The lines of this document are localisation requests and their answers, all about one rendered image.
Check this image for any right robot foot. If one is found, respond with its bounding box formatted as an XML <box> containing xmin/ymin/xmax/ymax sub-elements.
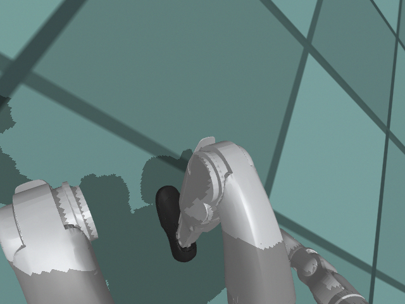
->
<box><xmin>156</xmin><ymin>186</ymin><xmax>197</xmax><ymax>262</ymax></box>

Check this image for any right robot hand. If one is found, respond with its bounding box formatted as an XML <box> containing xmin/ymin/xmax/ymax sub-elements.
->
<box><xmin>280</xmin><ymin>228</ymin><xmax>305</xmax><ymax>268</ymax></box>

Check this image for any right robot arm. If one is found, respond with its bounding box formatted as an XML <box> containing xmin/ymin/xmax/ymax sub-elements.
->
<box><xmin>290</xmin><ymin>247</ymin><xmax>369</xmax><ymax>304</ymax></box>

